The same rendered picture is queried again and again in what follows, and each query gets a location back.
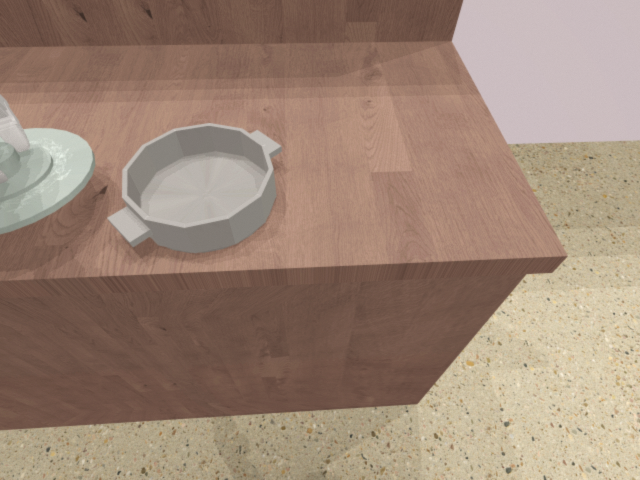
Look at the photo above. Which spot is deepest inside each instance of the table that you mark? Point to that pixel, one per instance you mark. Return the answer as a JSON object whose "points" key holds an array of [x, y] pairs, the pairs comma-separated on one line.
{"points": [[402, 219]]}

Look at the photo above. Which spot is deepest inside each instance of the knob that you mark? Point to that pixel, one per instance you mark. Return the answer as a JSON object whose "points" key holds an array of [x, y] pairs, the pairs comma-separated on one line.
{"points": [[9, 158]]}

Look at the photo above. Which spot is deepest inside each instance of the pot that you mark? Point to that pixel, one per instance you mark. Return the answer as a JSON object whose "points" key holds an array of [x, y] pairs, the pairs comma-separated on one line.
{"points": [[198, 188]]}

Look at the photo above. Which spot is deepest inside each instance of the lid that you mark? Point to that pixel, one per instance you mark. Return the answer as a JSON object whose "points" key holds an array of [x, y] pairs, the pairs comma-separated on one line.
{"points": [[55, 168]]}

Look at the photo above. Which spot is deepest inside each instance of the robot left hand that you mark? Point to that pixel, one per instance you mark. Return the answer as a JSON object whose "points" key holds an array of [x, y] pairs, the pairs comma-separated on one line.
{"points": [[11, 131]]}

